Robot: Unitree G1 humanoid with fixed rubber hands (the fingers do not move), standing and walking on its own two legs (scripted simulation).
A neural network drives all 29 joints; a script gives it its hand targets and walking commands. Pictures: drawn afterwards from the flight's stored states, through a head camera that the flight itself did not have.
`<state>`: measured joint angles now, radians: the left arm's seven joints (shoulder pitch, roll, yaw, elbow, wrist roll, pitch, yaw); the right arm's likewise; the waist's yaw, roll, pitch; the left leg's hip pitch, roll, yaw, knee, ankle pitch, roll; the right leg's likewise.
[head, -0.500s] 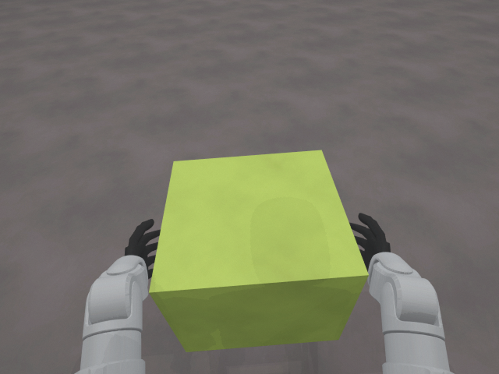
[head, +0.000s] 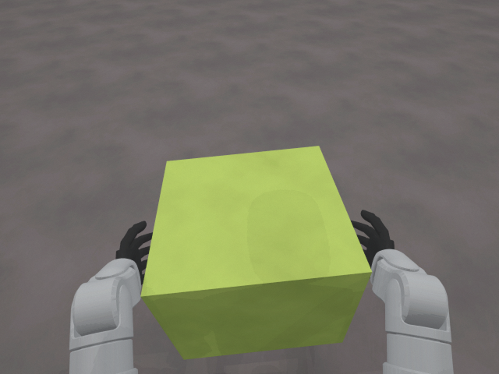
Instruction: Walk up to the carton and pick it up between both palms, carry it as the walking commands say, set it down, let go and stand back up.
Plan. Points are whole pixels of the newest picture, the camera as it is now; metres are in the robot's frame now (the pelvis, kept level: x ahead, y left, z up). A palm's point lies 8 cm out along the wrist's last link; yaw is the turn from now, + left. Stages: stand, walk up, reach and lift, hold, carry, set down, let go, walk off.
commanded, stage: carry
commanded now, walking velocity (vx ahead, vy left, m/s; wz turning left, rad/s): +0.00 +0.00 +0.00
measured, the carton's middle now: (253, 250) +0.34 +0.00 -0.01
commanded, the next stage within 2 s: hold in 0.24 s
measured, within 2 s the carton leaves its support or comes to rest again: neither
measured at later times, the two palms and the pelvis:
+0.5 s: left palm (142, 271) +0.29 +0.18 +0.04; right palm (385, 263) +0.27 -0.20 +0.06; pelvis +0.01 +0.00 +0.00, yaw +0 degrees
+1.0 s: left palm (136, 267) +0.29 +0.18 +0.06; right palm (388, 259) +0.26 -0.19 +0.08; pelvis +0.02 +0.00 +0.01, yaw +0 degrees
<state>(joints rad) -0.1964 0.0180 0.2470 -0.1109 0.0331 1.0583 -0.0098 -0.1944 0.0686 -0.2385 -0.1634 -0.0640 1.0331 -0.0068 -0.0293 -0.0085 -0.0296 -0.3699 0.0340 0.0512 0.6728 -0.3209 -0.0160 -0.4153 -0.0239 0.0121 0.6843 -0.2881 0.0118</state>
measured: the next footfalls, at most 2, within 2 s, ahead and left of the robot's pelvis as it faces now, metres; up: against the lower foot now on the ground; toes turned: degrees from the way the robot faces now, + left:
none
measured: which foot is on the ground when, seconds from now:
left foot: down 0.00-1.00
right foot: down 0.00-1.00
